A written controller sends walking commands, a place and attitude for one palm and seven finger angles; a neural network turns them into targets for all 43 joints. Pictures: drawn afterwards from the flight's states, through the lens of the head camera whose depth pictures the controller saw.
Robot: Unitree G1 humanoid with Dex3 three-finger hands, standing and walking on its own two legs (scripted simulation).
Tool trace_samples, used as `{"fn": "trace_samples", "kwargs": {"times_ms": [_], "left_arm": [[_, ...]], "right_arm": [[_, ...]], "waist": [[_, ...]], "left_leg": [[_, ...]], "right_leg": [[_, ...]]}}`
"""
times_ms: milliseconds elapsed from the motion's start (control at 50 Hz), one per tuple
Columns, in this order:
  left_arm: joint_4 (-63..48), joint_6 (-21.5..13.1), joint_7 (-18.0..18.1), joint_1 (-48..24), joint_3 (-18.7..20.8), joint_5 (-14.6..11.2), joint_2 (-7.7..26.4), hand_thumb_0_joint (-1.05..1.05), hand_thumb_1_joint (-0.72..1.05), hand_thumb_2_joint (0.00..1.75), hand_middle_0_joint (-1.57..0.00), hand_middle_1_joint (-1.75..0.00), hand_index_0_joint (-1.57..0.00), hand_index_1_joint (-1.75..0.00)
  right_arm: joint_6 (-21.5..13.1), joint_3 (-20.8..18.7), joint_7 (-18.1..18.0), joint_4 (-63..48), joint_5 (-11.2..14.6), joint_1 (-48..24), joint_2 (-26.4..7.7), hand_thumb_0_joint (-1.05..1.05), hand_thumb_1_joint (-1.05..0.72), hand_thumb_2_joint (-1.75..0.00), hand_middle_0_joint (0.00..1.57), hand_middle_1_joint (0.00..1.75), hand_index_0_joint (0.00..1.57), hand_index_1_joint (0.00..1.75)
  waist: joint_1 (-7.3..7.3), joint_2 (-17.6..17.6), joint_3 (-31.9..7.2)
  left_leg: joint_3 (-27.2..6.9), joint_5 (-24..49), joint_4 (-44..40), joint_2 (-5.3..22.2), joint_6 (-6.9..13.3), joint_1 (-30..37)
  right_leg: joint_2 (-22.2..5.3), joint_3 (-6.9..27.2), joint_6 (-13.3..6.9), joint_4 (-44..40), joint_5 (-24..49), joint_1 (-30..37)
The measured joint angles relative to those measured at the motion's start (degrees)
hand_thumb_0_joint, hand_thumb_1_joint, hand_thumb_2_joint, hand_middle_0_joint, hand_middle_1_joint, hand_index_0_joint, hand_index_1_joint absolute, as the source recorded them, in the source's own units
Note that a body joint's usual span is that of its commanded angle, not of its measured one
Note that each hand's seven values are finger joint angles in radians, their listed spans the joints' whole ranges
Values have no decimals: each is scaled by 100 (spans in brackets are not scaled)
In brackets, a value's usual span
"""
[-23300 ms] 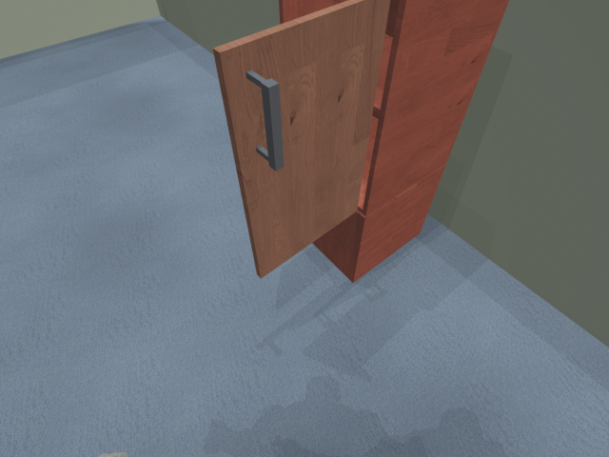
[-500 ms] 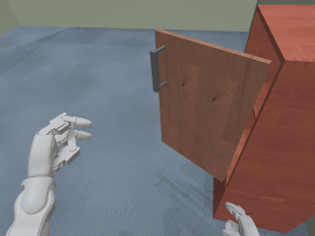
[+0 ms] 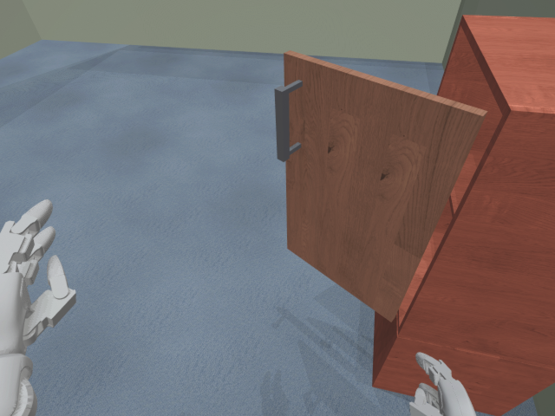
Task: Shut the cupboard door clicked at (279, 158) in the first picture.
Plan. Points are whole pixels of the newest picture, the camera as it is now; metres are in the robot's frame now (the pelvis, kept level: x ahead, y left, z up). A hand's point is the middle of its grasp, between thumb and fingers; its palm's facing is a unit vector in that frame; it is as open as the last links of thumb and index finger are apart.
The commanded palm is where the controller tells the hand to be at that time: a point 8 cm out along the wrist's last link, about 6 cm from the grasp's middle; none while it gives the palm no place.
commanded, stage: draw the hand back to the body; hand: left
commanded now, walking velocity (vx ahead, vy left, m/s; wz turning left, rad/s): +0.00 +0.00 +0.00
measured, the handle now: (289, 122) +0.63 +0.06 +0.12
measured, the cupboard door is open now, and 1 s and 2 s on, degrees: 60 60 60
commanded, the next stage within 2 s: step back with the hand held close in 0.12 s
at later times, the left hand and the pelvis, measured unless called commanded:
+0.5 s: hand (89, 300) +0.19 +0.25 +0.14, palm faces +0.36 -0.80 -0.48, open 7.4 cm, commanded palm +0.14 +0.29 +0.17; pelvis -0.01 -0.01 -0.01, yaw -1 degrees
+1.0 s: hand (44, 356) +0.13 +0.26 +0.14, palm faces +0.38 -0.80 -0.45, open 7.4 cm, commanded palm +0.06 +0.31 +0.17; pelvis -0.07 +0.00 -0.02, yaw +1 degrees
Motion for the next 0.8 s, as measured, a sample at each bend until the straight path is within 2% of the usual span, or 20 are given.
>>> {"fn": "trace_samples", "kwargs": {"times_ms": [100, 260, 380, 520, 680, 800], "left_arm": [[-103, 9, -33, 102, -2, -1, 114, 1, 89, 89, -22, -31, -22, -31], [-70, -49, -57, 115, 150, -35, 186, 1, 89, 89, -21, -31, -21, -30], [-73, -410, -52, 263, 447, -59, 282, 1, 89, 89, -21, -31, -21, -30], [-376, -503, -24, 702, 266, -20, 316, 1, 89, 89, -21, -31, -21, -30], [-796, -497, 15, 713, 690, -19, 827, 1, 89, 89, -21, -31, -22, -30], [-694, -607, 21, 598, 787, 40, 730, 1, 89, 89, -21, -31, -21, -30]], "right_arm": [[-56, 80, 3, -41, -18, 36, 123, 1, -90, -90, 20, 30, 20, 30], [-13, 70, 20, 9, -13, 94, 104, 1, -90, -90, 20, 30, 21, 30], [173, -54, 45, -111, 17, 90, -14, 1, -90, -90, 20, 30, 21, 30], [384, -273, -53, -174, 61, 93, -196, 1, -90, -90, 20, 30, 20, 30], [505, -275, -156, -486, 27, 50, -31, 1, -90, -90, 20, 30, 20, 30], [504, -159, -109, -598, 12, 32, 77, 1, -90, -90, 20, 30, 20, 30]], "waist": [[-56, -36, -47], [-85, 62, -12], [-231, 101, -107], [-362, -68, -71], [-390, -387, 17], [-407, -372, -71]], "left_leg": [[35, -29, 19, 71, -44, 37], [57, -12, 2, 115, -83, 46], [18, -161, 483, 206, -112, -628], [137, -226, 731, 102, -21, -1034], [372, -156, 792, -46, 61, -1099], [437, -185, 1070, -15, 80, -1297]], "right_leg": [[74, 33, -48, -56, 33, 56], [117, 53, -96, -62, 54, 50], [205, -20, -150, 94, 65, -468], [96, 68, -69, 628, -119, -1025], [-39, 318, 46, 1213, -228, -1369], [9, 410, 33, 1382, -227, -1518]]}}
